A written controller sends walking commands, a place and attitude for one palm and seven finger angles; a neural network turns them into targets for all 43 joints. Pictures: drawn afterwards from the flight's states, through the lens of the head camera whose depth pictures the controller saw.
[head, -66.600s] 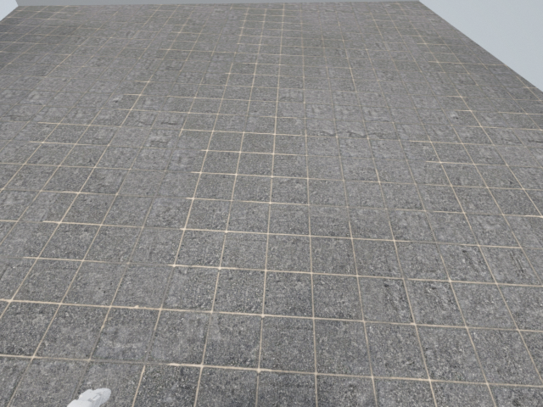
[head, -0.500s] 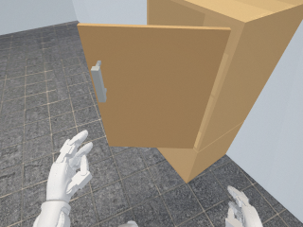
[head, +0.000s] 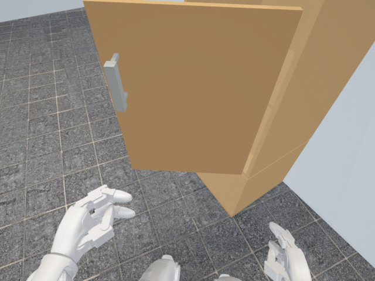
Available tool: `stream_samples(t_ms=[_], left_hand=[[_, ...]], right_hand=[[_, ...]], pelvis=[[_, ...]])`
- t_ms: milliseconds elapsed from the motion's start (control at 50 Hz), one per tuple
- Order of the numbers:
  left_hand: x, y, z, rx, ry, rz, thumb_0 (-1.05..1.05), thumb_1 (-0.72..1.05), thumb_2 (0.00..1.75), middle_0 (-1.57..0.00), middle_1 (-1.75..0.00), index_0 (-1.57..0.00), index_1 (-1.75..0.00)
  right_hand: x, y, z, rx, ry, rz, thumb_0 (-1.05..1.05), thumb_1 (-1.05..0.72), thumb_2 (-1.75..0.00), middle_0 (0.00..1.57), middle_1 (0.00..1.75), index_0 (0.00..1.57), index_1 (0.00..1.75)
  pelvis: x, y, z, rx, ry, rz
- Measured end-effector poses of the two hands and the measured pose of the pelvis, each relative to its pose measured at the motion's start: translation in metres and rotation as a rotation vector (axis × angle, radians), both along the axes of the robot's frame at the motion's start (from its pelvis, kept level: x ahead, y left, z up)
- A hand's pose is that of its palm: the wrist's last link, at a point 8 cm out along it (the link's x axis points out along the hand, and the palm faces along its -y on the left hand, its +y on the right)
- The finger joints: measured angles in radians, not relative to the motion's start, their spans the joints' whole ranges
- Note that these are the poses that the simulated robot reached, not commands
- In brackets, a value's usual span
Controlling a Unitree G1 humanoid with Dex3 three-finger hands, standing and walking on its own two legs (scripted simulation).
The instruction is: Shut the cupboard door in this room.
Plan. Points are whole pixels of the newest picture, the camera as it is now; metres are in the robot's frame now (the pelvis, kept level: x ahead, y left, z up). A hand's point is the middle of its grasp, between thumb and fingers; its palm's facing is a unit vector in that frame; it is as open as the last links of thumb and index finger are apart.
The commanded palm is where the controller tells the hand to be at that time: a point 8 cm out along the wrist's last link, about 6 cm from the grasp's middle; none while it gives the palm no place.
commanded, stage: raise the hand and make a fist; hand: left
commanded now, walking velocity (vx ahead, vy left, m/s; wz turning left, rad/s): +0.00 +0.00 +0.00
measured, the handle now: (118, 83) +0.52 +0.21 +0.14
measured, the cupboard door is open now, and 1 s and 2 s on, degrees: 54 54 54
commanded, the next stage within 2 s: bring the fist close to the handle in 1.16 s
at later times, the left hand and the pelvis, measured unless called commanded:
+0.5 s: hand (86, 172) +0.27 +0.20 +0.13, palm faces +0.07 -1.00 -0.06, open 3.1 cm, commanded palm +0.25 +0.25 +0.13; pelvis +0.07 +0.01 +0.03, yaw +0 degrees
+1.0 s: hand (102, 171) +0.28 +0.18 +0.13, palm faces -0.03 -1.00 -0.01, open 3.1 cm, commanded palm +0.26 +0.24 +0.15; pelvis +0.06 +0.00 +0.05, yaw +0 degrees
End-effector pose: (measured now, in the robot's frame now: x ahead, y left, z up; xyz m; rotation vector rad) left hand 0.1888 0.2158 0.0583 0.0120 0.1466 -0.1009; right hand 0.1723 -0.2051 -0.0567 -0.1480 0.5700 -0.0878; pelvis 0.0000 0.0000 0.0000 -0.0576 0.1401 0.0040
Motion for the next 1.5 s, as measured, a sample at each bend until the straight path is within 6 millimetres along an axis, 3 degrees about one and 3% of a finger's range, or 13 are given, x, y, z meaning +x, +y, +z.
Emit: stream_samples(t_ms=[60, 160, 220, 300, 360, 480, 560, 680, 860, 1020, 1200, 1340, 1500], left_hand=[[0.000, 0.018, 0.007, 0.000, 0.031, 0.108, 0.02, 0.90, 0.90, -0.77, -0.93, -0.77, -0.93], [0.004, 0.042, 0.039, 0.054, -0.150, 0.232, 0.02, 0.90, 0.90, -0.86, -1.03, -0.86, -1.03], [0.015, 0.034, 0.045, 0.038, -0.198, 0.178, 0.02, 0.90, 0.90, -0.91, -1.09, -0.92, -1.09], [0.032, 0.016, 0.034, 0.009, -0.103, 0.057, 0.02, 0.90, 0.90, -0.99, -1.17, -0.99, -1.17], [0.043, 0.017, 0.034, 0.023, -0.056, 0.043, 0.02, 0.90, 0.90, -1.05, -1.23, -1.05, -1.23], [0.058, 0.039, 0.073, 0.051, -0.196, 0.162, 0.02, 0.90, 0.90, -1.16, -1.35, -1.16, -1.35], [0.066, 0.034, 0.081, 0.033, -0.209, 0.138, 0.02, 0.90, 0.90, -1.22, -1.42, -1.22, -1.42], [0.074, 0.024, 0.067, 0.024, -0.079, 0.064, 0.02, 0.90, 0.90, -1.27, -1.47, -1.27, -1.47], [0.083, 0.037, 0.108, 0.039, -0.249, 0.138, 0.02, 0.90, 0.90, -1.29, -1.49, -1.29, -1.50], [0.070, 0.019, 0.071, 0.002, -0.053, 0.079, 0.02, 0.90, 0.90, -1.29, -1.50, -1.29, -1.50], [0.061, 0.023, 0.103, 0.055, -0.245, 0.147, 0.02, 0.90, 0.90, -1.29, -1.50, -1.30, -1.50], [0.058, 0.012, 0.079, 0.031, -0.091, 0.090, 0.02, 0.90, 0.90, -1.30, -1.50, -1.30, -1.50], [0.085, 0.027, 0.098, 0.048, -0.237, 0.164, 0.02, 0.90, 0.90, -1.30, -1.50, -1.30, -1.50]], right_hand=[[-0.006, -0.007, 0.005, -0.012, 0.029, -0.046, 0.01, -0.90, -0.90, 0.21, 0.30, 0.20, 0.30], [0.000, -0.022, 0.006, -0.069, 0.064, -0.025, 0.01, -0.90, -0.90, 0.20, 0.30, 0.20, 0.30], [0.013, -0.027, 0.005, -0.091, 0.065, -0.005, 0.01, -0.90, -0.90, 0.20, 0.30, 0.20, 0.30], [0.033, -0.028, 0.013, -0.090, 0.039, -0.023, 0.02, -0.91, -0.90, 0.20, 0.30, 0.20, 0.30], [0.048, -0.024, 0.022, -0.082, 0.014, -0.034, 0.02, -0.91, -0.90, 0.20, 0.30, 0.20, 0.30], [0.074, -0.010, 0.035, -0.052, -0.024, 0.012, 0.01, -0.91, -0.90, 0.20, 0.30, 0.20, 0.30], [0.082, -0.003, 0.036, -0.032, -0.022, 0.046, 0.01, -0.91, -0.90, 0.20, 0.30, 0.20, 0.30], [0.077, -0.003, 0.040, -0.035, 0.002, 0.044, 0.01, -0.91, -0.90, 0.20, 0.30, 0.20, 0.30], [0.056, -0.015, 0.041, -0.041, 0.028, 0.032, 0.01, -0.91, -0.90, 0.20, 0.30, 0.20, 0.30], [0.040, -0.028, 0.046, -0.056, 0.028, -0.004, 0.01, -0.91, -0.90, 0.20, 0.30, 0.20, 0.30], [0.036, -0.030, 0.043, -0.052, 0.018, 0.028, 0.01, -0.91, -0.90, 0.20, 0.30, 0.20, 0.30], [0.036, -0.029, 0.042, -0.033, 0.003, 0.015, 0.01, -0.91, -0.90, 0.20, 0.30, 0.20, 0.30], [0.036, -0.035, 0.038, -0.058, 0.036, 0.032, 0.01, -0.91, -0.90, 0.20, 0.30, 0.20, 0.30]], pelvis=[[0.013, 0.000, 0.008, 0.000, -0.007, -0.014], [0.030, 0.002, 0.011, -0.006, 0.005, -0.003], [0.037, 0.005, 0.011, -0.011, 0.014, 0.007], [0.048, 0.008, 0.015, -0.004, 0.022, 0.001], [0.056, 0.007, 0.020, 0.005, 0.018, -0.008], [0.069, 0.007, 0.028, 0.008, 0.002, -0.003], [0.071, 0.008, 0.032, 0.008, -0.008, 0.006], [0.070, 0.006, 0.039, 0.016, -0.028, 0.003], [0.064, 0.002, 0.046, 0.019, -0.067, 0.005], [0.056, -0.002, 0.049, 0.028, -0.087, -0.006], [0.047, -0.007, 0.048, 0.026, -0.099, 0.008], [0.047, -0.009, 0.049, 0.030, -0.104, 0.003], [0.045, -0.015, 0.047, 0.029, -0.097, 0.012]])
